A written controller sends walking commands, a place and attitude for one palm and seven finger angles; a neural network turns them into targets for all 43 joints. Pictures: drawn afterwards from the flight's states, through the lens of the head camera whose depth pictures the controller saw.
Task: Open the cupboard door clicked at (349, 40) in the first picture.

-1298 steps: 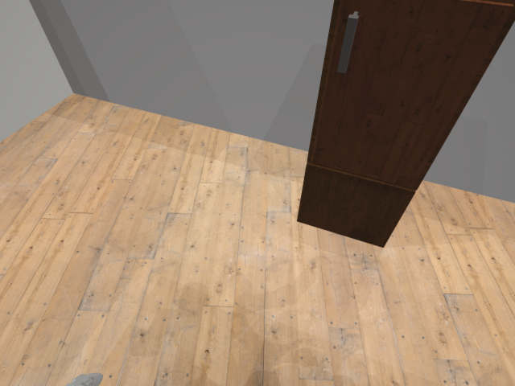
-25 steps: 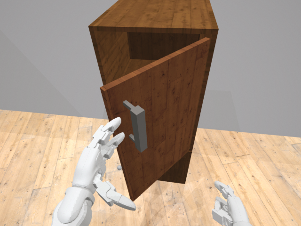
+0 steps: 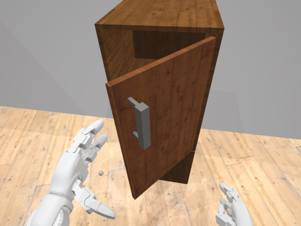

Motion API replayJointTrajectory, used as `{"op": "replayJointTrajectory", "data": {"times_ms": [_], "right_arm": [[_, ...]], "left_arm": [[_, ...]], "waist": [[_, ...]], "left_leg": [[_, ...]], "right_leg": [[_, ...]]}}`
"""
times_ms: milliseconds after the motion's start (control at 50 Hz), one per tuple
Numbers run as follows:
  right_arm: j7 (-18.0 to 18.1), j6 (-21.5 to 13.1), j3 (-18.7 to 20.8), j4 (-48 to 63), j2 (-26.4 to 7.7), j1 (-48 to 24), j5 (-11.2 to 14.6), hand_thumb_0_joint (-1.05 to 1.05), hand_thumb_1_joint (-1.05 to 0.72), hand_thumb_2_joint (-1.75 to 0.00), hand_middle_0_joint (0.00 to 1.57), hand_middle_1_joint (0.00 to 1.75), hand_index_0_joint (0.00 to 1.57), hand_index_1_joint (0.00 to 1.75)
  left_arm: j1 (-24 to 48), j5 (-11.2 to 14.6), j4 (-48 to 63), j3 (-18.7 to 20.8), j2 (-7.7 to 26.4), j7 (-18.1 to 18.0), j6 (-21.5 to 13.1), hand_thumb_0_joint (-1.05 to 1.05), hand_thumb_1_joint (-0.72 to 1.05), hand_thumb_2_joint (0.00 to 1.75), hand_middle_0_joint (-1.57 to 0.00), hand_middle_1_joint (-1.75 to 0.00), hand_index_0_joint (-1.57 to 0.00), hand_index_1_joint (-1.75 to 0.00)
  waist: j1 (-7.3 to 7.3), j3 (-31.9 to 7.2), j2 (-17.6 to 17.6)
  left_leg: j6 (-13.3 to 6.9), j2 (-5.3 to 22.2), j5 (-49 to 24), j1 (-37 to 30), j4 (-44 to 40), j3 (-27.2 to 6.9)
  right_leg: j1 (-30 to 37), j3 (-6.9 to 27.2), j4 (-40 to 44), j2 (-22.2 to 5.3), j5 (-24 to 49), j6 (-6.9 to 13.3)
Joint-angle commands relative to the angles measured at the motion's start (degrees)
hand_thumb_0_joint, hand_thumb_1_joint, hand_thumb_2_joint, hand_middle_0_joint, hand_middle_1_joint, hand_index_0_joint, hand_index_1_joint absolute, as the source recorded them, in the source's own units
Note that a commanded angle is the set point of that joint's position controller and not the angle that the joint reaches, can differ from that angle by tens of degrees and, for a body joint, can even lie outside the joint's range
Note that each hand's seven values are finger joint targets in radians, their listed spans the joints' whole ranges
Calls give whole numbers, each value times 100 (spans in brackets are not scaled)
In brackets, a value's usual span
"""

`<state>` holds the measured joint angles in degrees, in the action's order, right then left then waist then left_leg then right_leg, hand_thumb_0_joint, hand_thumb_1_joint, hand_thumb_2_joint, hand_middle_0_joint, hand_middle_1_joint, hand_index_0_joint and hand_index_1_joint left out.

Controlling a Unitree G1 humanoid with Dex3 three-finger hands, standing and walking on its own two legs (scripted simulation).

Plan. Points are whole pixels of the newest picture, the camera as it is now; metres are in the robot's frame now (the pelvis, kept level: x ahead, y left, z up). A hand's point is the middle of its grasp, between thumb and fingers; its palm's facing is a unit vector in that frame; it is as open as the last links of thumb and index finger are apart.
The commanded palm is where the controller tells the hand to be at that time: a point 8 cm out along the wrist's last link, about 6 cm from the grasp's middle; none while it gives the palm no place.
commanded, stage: draw the hand back to the body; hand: left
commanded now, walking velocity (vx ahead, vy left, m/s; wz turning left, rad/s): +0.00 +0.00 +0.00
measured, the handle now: (138, 123) +0.33 +0.06 +0.14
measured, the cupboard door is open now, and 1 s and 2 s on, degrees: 51 51 51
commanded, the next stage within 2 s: step back with the hand held close in 1.38 s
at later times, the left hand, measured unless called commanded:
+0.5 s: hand (59, 169) +0.19 +0.20 +0.16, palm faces +0.25 -0.93 -0.28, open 15.0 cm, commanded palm +0.14 +0.25 +0.17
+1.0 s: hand (29, 153) +0.21 +0.27 +0.17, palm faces +0.43 -0.81 -0.40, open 9.1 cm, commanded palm +0.16 +0.31 +0.19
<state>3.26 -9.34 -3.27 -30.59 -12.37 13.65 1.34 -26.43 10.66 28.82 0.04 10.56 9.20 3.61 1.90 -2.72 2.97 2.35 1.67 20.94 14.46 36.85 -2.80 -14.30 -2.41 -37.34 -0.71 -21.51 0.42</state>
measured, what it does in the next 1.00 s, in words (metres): stands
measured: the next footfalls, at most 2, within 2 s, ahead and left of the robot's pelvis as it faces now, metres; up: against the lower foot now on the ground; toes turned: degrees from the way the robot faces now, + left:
none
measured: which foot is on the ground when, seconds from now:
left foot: down 0.00-1.00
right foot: down 0.00-1.00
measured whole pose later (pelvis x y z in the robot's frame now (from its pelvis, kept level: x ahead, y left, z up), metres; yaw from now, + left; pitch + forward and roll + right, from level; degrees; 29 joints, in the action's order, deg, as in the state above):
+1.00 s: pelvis +0.01 +0.02 +0.02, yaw -2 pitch -4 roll +0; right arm 5.2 -6.9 -1.0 -37.8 -12.2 10.2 -0.6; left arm -26.4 2.1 22.1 18.0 18.5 -7.2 -5.2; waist 4.0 1.9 3.1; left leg 1.0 1.4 15.1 3.5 22.6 -0.5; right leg -3.2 -0.5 -21.4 -1.0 -14.1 -1.0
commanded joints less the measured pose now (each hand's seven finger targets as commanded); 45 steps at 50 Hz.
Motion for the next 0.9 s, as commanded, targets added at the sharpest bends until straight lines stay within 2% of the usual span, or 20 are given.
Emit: {"op": "replayJointTrajectory", "data": {"times_ms": [0,20,60,180,240,280,300,320,340,380,420,540,580,620,680,720,740,780,820,880], "right_arm": [[95,-418,195,1011,-479,-892,20,0,-90,-90,20,30,20,30],[92,-445,181,994,-494,-958,25,0,-90,-90,20,30,20,30],[106,-494,173,968,-510,-919,42,0,-90,-90,20,30,20,30],[165,-599,160,875,-564,-942,58,0,-90,-90,20,30,20,30],[195,-633,145,863,-563,-1024,65,0,-90,-90,20,30,20,30],[206,-657,135,844,-572,-998,68,0,-90,-90,20,30,20,30],[311,-647,115,840,-429,-1044,-66,0,-90,-90,20,30,20,30],[358,-678,109,717,-398,-978,-138,0,-90,-90,20,30,20,30],[344,-612,121,658,-415,-990,-165,0,-90,-90,20,30,20,30],[299,-524,142,594,-417,-964,-183,0,-90,-90,20,30,20,30],[290,-479,178,507,-455,-968,-207,0,-90,-90,20,30,20,30],[317,-394,257,361,-453,-1047,-245,0,-90,-90,20,30,20,30],[305,-371,263,317,-458,-1057,-247,0,-90,-90,20,30,20,30],[311,-349,293,262,-483,-1090,-243,0,-90,-90,20,30,20,30],[301,-292,316,241,-486,-1092,-241,0,-90,-90,20,30,20,30],[296,-254,346,205,-509,-1092,-233,0,-90,-90,20,30,20,30],[286,-223,349,214,-508,-1090,-225,0,-90,-90,20,30,20,30],[277,-184,379,204,-504,-1076,-222,0,-90,-90,20,30,20,30],[270,-148,392,188,-525,-1083,-219,0,-90,-90,20,30,20,30],[263,-79,418,202,-523,-1062,-217,0,-90,-90,20,30,20,30]], "left_arm": [[610,225,1310,747,584,84,-388,0,-50,30,-15,-30,-15,-30],[586,233,1258,693,565,137,-356,0,-50,30,-15,-30,-15,-30],[793,298,1287,658,542,214,-326,0,-50,30,-15,-30,-15,-30],[886,396,1085,1032,811,362,-188,0,-50,30,-15,-30,-15,-30],[1097,428,1139,1159,887,369,-141,0,-40,34,-15,-30,-15,-30],[1026,497,1072,1308,956,422,-109,0,-32,37,-16,-30,-16,-30],[1422,-368,1756,1220,1427,-463,-610,0,-29,39,-16,-30,-16,-30],[871,-478,1177,1289,1253,-868,-701,0,-26,40,-16,-30,-16,-30],[575,-581,1078,1085,990,-1053,-769,0,-22,42,-16,-30,-16,-30],[430,-738,1110,1041,959,-1282,-932,0,-15,45,-16,-30,-16,-30],[496,-855,1016,1109,1070,-1443,-1053,0,-8,48,-16,-30,-16,-30],[504,-978,989,1405,1283,-1679,-1270,0,13,57,-17,-30,-17,-30],[469,-995,1013,1484,1297,-1703,-1308,0,20,60,-18,-30,-18,-30],[486,-1007,883,1626,1423,-1736,-1314,0,27,63,-18,-30,-18,-30],[402,-976,796,1759,1427,-1742,-1332,0,37,68,-18,-30,-18,-30],[370,-964,660,1946,1552,-1748,-1332,0,44,70,-18,-30,-18,-30],[399,-955,722,1956,1522,-1742,-1337,0,48,72,-19,-30,-19,-30],[344,-932,639,2093,1592,-1745,-1337,0,55,75,-19,-30,-19,-30],[351,-929,575,2216,1672,-1743,-1320,0,62,78,-19,-30,-19,-30],[375,-887,554,2373,1739,-1737,-1298,0,73,82,-19,-30,-19,-30]], "waist": [[72,-326,-344],[85,-283,-167],[27,-214,-151],[76,-84,-334],[103,-162,-23],[130,-178,-139],[170,74,-165],[128,472,-560],[106,471,-468],[112,291,-3],[110,258,47],[108,43,-129],[135,0,58],[152,47,54],[164,70,-117],[194,80,-85],[183,58,87],[195,-3,-44],[215,12,83],[216,-62,-27]], "left_leg": [[-342,-239,-1305,-74,-443,264],[-341,-248,-1287,-84,-436,274],[-326,-239,-1155,-91,-521,239],[-331,-232,-944,-78,-651,180],[-321,-263,-896,-168,-714,179],[-314,-251,-945,-179,-754,162],[-314,-229,-878,-117,-918,206],[-287,-193,-687,-98,-914,205],[-292,-170,-663,-186,-977,223],[-271,-158,-802,-347,-1114,260],[-267,-151,-873,-456,-1232,286],[-295,-117,-1312,-785,-1475,347],[-276,-123,-1533,-838,-1524,347],[-271,-113,-1564,-894,-1569,365],[-269,-99,-1768,-905,-1625,363],[-260,-102,-1825,-904,-1652,372],[-246,-96,-1868,-926,-1679,367],[-256,-85,-2053,-987,-1657,399],[-245,-90,-2155,-980,-1658,413],[-256,-82,-2365,-1039,-1644,435]], "right_leg": [[61,-103,758,83,1665,-54],[58,-83,784,84,1618,-38],[13,-136,815,92,1459,-48],[-15,-159,954,113,1080,-52],[34,-152,996,98,953,-32],[93,-190,1011,120,1019,-33],[129,-40,1297,96,861,-25],[-86,-33,1522,72,533,-17],[-38,-4,1568,50,487,-21],[193,-19,1548,33,643,6],[336,-29,1628,33,703,15],[707,-26,1736,26,1152,-3],[823,-45,1714,36,1368,11],[848,-38,1791,38,1379,9],[939,-65,1771,59,1588,-2],[1011,-59,1802,56,1648,7],[1030,-49,1784,61,1662,11],[1069,-46,1778,68,1875,-1],[1126,-42,1795,72,1961,14],[1164,-46,1778,80,2177,-9]]}}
